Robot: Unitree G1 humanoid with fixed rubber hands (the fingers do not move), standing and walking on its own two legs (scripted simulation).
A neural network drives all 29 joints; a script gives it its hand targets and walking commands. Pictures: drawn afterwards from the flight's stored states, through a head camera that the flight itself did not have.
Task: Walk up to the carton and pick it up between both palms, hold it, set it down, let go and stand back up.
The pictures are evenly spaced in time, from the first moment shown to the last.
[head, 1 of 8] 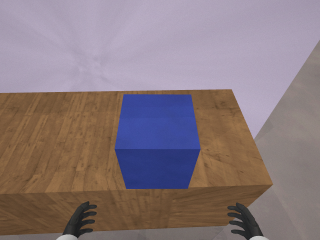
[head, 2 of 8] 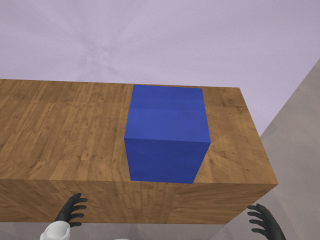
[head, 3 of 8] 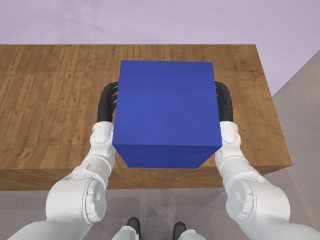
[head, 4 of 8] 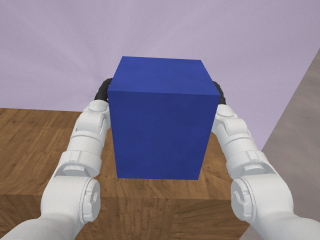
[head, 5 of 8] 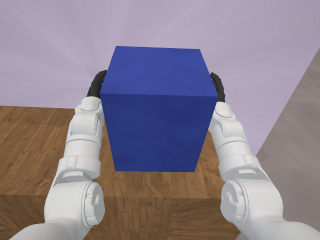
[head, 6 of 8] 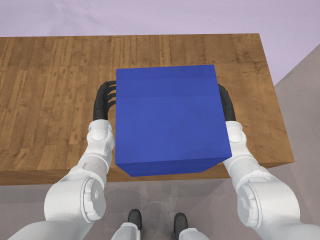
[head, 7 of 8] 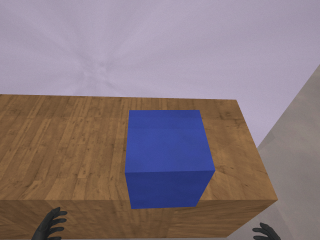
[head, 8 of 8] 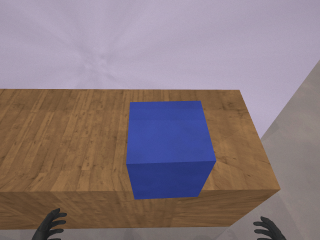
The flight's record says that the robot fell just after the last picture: no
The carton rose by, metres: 0.25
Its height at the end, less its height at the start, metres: +0.00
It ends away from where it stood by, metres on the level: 0.03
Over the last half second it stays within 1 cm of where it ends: yes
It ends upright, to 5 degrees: yes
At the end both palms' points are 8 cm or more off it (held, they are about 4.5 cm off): yes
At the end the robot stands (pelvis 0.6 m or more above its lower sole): yes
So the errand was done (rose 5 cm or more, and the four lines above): yes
